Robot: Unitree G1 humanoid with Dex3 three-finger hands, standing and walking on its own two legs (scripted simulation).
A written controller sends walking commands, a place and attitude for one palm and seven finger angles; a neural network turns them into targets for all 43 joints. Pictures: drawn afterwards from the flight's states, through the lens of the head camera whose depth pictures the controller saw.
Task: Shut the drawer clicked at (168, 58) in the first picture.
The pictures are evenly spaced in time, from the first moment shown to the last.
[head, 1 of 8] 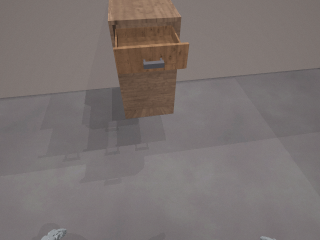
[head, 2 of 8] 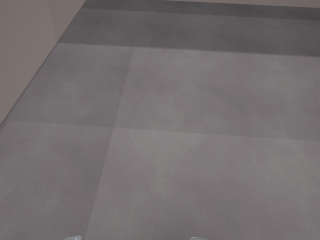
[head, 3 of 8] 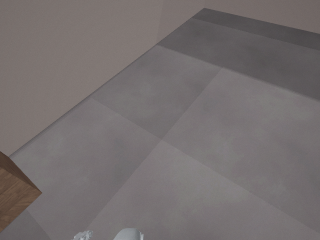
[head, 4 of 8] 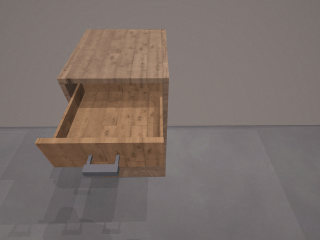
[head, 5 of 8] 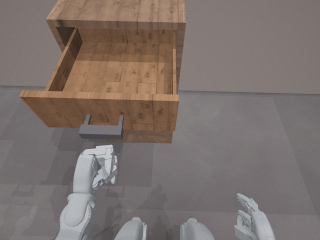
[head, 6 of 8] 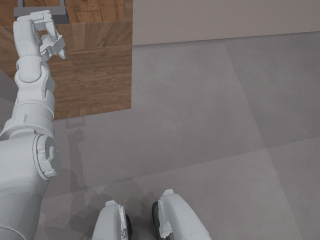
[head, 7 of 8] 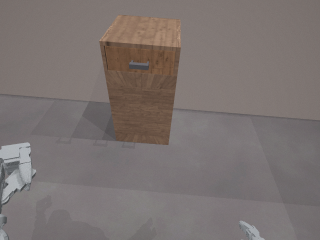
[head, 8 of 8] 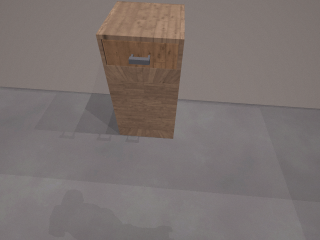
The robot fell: no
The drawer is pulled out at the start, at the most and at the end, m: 0.28 0.28 0.00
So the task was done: yes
